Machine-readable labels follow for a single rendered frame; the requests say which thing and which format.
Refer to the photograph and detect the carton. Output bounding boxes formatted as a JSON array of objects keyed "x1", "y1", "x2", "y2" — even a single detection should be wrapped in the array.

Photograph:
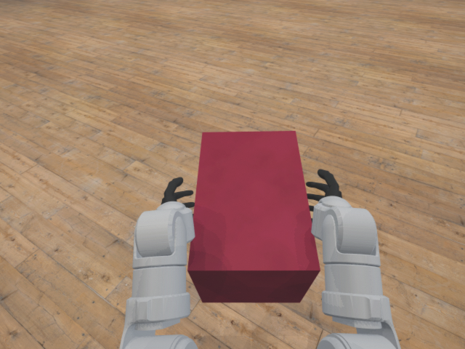
[{"x1": 187, "y1": 131, "x2": 320, "y2": 302}]

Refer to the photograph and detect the robot left upper arm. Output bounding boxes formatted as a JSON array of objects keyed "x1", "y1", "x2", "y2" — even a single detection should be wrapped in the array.
[{"x1": 124, "y1": 334, "x2": 198, "y2": 349}]

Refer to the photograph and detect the robot left hand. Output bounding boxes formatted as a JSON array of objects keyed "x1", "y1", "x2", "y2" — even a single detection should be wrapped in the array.
[{"x1": 161, "y1": 177, "x2": 195, "y2": 208}]

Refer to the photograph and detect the left robot forearm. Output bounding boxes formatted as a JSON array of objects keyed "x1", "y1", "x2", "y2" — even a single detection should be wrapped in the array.
[{"x1": 119, "y1": 201, "x2": 195, "y2": 349}]

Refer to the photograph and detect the robot right hand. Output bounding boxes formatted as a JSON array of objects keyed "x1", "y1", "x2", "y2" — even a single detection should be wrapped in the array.
[{"x1": 306, "y1": 169, "x2": 342, "y2": 220}]

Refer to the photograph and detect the right robot forearm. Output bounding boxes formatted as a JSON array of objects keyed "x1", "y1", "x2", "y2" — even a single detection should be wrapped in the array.
[{"x1": 311, "y1": 196, "x2": 401, "y2": 349}]

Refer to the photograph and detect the robot right upper arm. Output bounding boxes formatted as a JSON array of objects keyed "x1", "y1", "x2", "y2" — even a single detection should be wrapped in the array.
[{"x1": 317, "y1": 333, "x2": 396, "y2": 349}]

